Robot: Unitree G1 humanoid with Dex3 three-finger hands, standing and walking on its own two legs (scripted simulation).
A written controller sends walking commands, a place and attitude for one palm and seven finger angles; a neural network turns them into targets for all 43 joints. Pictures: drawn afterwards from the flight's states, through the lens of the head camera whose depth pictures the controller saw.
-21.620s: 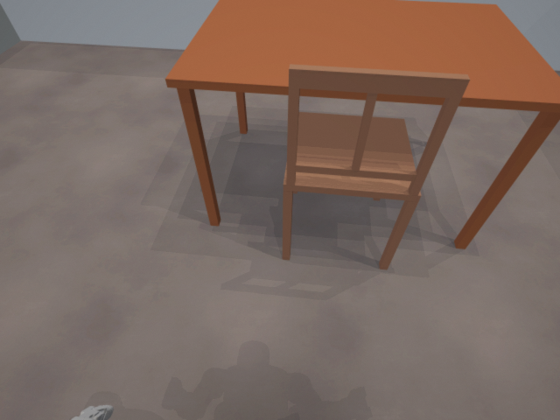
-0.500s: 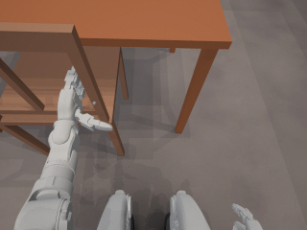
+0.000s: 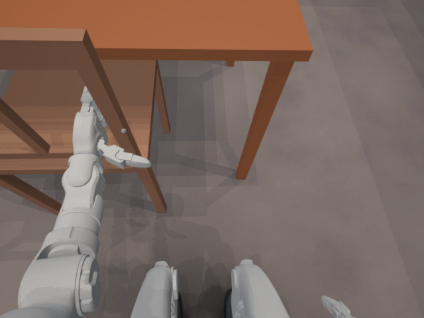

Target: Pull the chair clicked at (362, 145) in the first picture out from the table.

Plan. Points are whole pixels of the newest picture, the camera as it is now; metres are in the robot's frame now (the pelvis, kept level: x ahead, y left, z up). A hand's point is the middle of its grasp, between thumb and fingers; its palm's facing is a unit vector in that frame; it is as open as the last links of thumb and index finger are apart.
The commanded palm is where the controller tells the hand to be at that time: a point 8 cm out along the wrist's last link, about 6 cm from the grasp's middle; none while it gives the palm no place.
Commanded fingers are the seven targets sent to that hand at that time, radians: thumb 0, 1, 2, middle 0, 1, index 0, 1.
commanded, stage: push the fingers through the gap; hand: left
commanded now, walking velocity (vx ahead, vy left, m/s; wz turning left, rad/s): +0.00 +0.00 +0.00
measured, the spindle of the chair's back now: (7, 116) +0.49 +0.38 +0.03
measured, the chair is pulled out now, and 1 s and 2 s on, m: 0.00 0.00 0.03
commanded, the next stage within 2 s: hook a spindle and tug to test in 0.08 s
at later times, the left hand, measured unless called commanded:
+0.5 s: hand (123, 130) +0.45 +0.16 +0.04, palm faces +0.03 -1.00 -0.03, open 15.9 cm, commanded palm +0.43 +0.20 +0.04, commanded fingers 0.00 -0.39 0.35 -0.36 -1.01 -0.36 -1.01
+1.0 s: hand (121, 127) +0.46 +0.16 +0.04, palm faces +0.06 -1.00 -0.02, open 7.0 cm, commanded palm +0.43 +0.19 +0.04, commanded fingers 0.00 0.90 0.90 -0.50 -1.45 -0.50 -1.45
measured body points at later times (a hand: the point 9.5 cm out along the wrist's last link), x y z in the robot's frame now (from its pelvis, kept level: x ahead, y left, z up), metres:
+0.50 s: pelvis +0.00 +0.00 +0.00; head +0.13 +0.01 +0.43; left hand +0.45 +0.21 +0.04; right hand +0.10 -0.26 -0.12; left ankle +0.04 +0.12 -0.61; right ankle +0.04 -0.10 -0.61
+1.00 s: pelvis +0.01 +0.01 +0.01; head +0.14 +0.01 +0.44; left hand +0.45 +0.21 +0.04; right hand +0.09 -0.25 -0.12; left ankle +0.04 +0.12 -0.61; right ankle +0.04 -0.10 -0.61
